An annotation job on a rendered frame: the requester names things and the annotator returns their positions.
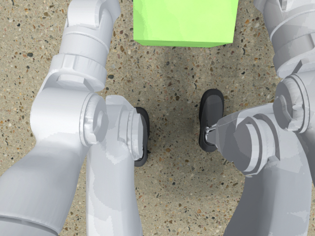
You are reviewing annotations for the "left robot upper arm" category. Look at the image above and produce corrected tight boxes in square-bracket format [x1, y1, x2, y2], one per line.
[0, 87, 109, 236]

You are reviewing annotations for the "right robot upper arm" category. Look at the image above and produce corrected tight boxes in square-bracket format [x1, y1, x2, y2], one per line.
[273, 70, 315, 187]

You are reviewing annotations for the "left robot forearm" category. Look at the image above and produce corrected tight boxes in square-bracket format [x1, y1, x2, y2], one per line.
[30, 0, 121, 129]

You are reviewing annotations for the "carton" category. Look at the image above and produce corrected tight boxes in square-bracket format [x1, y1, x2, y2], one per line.
[133, 0, 238, 48]

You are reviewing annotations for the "left robot foot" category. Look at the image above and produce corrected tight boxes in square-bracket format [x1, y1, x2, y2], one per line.
[134, 107, 150, 167]

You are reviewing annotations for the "right robot forearm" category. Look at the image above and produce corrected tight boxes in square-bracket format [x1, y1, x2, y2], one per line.
[253, 0, 315, 79]

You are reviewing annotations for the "robot right shin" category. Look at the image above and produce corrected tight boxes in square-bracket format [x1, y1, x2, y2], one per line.
[205, 103, 274, 162]

